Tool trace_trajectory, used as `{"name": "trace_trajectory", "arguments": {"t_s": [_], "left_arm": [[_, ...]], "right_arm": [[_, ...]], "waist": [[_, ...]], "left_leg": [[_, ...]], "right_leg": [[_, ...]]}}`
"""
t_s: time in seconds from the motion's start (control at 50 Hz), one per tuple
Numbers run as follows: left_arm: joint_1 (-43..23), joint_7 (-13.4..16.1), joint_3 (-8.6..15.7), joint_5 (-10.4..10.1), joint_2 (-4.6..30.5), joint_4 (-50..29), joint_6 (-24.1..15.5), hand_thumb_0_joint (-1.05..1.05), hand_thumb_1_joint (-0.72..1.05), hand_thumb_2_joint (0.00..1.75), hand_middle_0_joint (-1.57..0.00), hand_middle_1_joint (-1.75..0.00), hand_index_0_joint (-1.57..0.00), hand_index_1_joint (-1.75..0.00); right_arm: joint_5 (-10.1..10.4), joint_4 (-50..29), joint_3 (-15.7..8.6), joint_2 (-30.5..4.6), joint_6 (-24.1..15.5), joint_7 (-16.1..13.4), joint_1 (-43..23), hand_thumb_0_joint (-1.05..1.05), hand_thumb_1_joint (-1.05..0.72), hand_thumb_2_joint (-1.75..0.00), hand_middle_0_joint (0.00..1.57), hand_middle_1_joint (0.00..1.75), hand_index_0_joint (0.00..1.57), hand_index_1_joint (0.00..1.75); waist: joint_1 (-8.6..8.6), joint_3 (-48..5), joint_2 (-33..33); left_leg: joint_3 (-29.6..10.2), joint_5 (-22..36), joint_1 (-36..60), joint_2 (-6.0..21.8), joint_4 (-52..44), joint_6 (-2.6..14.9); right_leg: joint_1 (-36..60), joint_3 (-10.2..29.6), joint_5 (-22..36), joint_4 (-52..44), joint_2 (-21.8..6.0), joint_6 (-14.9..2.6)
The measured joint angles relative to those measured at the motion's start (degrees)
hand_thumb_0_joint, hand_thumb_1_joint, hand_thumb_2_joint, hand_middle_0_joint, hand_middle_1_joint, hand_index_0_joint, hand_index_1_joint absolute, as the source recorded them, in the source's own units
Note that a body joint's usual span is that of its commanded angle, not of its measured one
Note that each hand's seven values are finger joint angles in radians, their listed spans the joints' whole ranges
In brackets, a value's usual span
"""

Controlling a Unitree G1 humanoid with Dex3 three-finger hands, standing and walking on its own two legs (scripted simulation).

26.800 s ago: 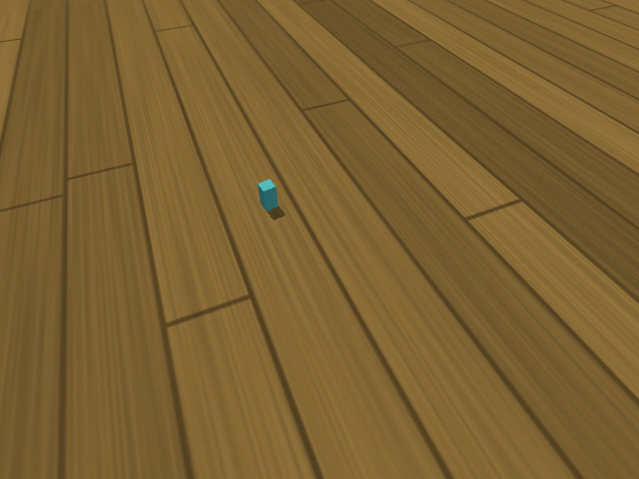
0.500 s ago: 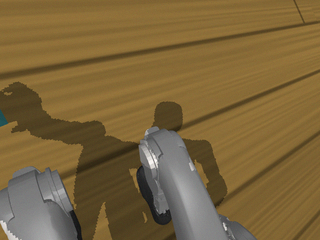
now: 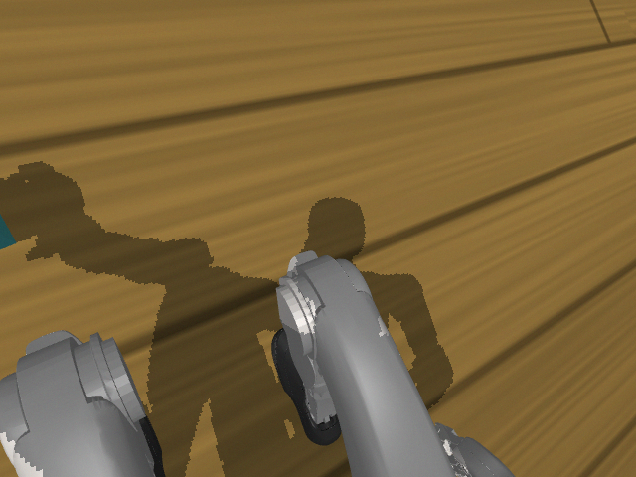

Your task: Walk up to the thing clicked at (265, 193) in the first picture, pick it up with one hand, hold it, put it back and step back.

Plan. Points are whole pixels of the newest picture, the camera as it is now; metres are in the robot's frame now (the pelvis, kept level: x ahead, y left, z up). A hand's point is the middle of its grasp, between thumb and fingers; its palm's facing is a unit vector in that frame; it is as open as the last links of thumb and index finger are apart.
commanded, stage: close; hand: left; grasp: from above
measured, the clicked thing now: out of the picture +0.47 +0.30 -0.25
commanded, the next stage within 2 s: settle in 0.26 s
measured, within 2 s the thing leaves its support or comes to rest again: leaves its support in 0.70 s
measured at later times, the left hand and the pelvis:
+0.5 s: hand out of the picture +0.46 +0.30 -0.21, palm faces -0.41 -0.16 -0.90, open 11.0 cm; pelvis +0.00 +0.00 +0.00, yaw +0 degrees
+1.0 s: hand out of the picture +0.46 +0.31 -0.13, palm faces -0.38 -0.13 -0.92, open 10.1 cm; pelvis +0.00 -0.01 +0.02, yaw +4 degrees
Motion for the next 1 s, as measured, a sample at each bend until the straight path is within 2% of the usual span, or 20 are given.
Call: {"name": "trace_trajectory", "arguments": {"t_s": [0.14,0.5,0.62,0.74,0.8,0.88,1.0], "left_arm": [[-0.04,-0.07,-0.85,-0.83,-0.12,-0.22,-0.17,0.0,-0.25,0.73,-0.57,-0.6,-0.55,-0.62],[-0.3,-0.54,-1.35,-1.26,-0.31,-1.03,-0.4,0.0,-0.24,0.83,-0.62,-0.69,-0.6,-0.71],[1.19,-1.34,-0.95,-1.19,-1.74,-4.08,0.43,0.0,-0.23,0.87,-0.65,-0.73,-0.63,-0.75],[4.18,-2.41,-0.07,-1.28,-4.72,-9.88,1.87,0.0,-0.19,0.9,-0.66,-0.75,-0.64,-0.76],[5.58,-3.54,0.14,-1.83,-6.57,-13.32,2.97,0.0,-0.19,0.92,-0.66,-0.75,-0.64,-0.77],[6.09,-5.75,-1.09,-3.32,-8.75,-15.95,4.78,0.0,-0.19,0.95,-0.65,-0.75,-0.63,-0.77],[4.9,-11.16,-3.26,-5.53,-10.19,-16.89,5.94,0.0,-0.18,0.98,-0.65,-0.76,-0.63,-0.77]], "right_arm": [[0.3,-0.01,-0.04,-0.13,0.1,-0.1,-0.14,0.0,-0.9,-0.9,0.2,0.3,0.2,0.29],[0.25,-0.27,0.15,0.15,0.94,-0.86,-0.21,0.0,-0.91,-0.9,0.2,0.3,0.2,0.29],[0.57,0.06,-0.7,0.37,1.45,-0.77,0.12,0.0,-0.92,-0.91,0.2,0.3,0.2,0.29],[1.68,0.93,-2.75,0.69,2.02,-0.19,0.69,0.0,-0.92,-0.91,0.2,0.3,0.2,0.29],[2.71,1.51,-4.15,0.94,2.76,0.05,0.76,0.0,-0.92,-0.91,0.2,0.3,0.2,0.29],[4.29,2.34,-5.77,1.34,4.29,-0.05,0.33,0.0,-0.92,-0.91,0.2,0.3,0.2,0.29],[5.83,2.05,-7.38,1.79,6.57,-1.24,-0.95,0.0,-0.92,-0.91,0.2,0.3,0.2,0.29]], "waist": [[0.21,0.1,-0.04],[0.57,0.05,0.0],[1.23,-0.76,0.19],[2.48,-3.0,1.25],[3.47,-4.54,2.19],[4.96,-6.81,3.37],[6.48,-8.06,4.63]], "left_leg": [[-0.11,-0.05,0.15,-0.04,-0.05,-0.18],[-0.08,-0.3,0.42,-0.13,-0.62,-0.56],[0.15,-0.35,0.27,-0.16,-0.96,-0.63],[0.66,-0.45,-0.17,-0.35,-1.41,-0.85],[1.2,-0.5,-0.24,-0.34,-2.01,-0.86],[2.16,-0.5,0.17,-0.16,-3.27,-0.82],[3.39,0.11,2.13,-0.09,-5.64,-0.68]], "right_leg": [[0.05,-0.07,-0.02,0.01,-0.03,0.05],[0.13,-0.12,-0.34,-0.29,-0.28,-0.09],[-0.1,0.02,-0.47,-0.42,-0.42,-0.23],[-0.71,0.35,-0.93,-0.3,-0.81,-0.91],[-0.97,0.74,-1.17,-0.48,-1.0,-0.96],[-1.02,1.47,-1.35,-1.06,-1.19,-0.77],[0.51,2.29,-1.16,-2.53,-1.59,-0.63]]}}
